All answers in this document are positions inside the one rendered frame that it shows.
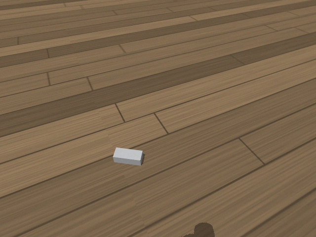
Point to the carton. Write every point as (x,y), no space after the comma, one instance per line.
(128,156)

